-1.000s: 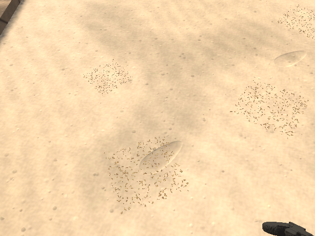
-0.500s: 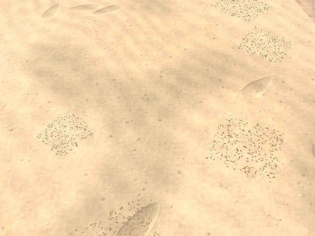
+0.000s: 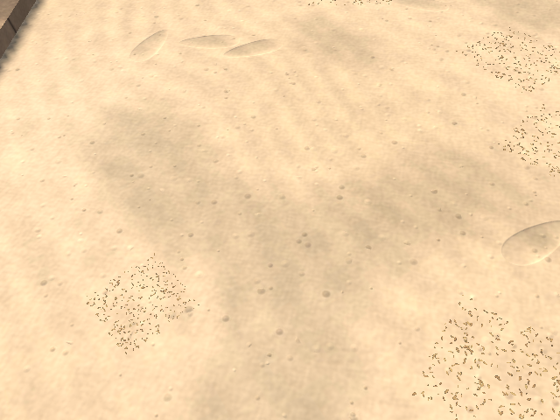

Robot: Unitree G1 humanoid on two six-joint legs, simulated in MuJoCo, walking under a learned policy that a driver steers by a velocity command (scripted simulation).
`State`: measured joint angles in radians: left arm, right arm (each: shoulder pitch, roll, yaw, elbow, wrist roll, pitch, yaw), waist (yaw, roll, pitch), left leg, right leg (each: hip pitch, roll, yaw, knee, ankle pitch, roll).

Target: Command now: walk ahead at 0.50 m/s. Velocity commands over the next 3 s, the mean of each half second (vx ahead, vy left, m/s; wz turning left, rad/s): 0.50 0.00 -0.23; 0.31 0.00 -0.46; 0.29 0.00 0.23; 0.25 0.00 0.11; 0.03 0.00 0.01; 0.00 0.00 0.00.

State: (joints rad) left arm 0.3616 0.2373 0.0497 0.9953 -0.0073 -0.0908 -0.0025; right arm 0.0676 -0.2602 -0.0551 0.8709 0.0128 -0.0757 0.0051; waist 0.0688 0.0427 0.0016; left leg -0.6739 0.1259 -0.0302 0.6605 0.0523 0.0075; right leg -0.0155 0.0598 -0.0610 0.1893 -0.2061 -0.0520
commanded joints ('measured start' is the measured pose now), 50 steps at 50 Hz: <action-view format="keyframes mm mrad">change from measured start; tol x32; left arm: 1 42 167 34 -20 -8 0 8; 50 -210 158 48 -272 14 53 14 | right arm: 1 -129 -42 0 -84 7 -16 15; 10 388 -229 -69 19 -14 -23 17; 50 123 -91 -28 -73 -17 43 -49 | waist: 1 9 -99 79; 10 -196 204 -410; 28 -135 -20 105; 38 18 -162 -487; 50 -92 -123 -153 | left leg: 1 14 -32 30 -90 34 6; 8 633 -47 9 -142 -94 135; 10 1093 304 -682 -332 -330 308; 16 492 134 -100 -510 -183 163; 30 769 172 221 -485 136 139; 34 780 154 271 -147 781 87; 36 487 53 277 348 360 -17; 37 69 -157 190 729 -722 -90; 50 166 -32 -22 242 -244 -84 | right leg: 1 -21 -276 114 -60 219 -143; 7 64 -285 95 247 622 -82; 11 -734 -72 203 1152 -333 4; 31 -730 -149 9 462 156 -23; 35 -256 11 -76 348 154 -101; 38 415 -447 741 279 812 -428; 43 -175 -273 335 147 668 -260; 50 -191 -216 204 138 635 -199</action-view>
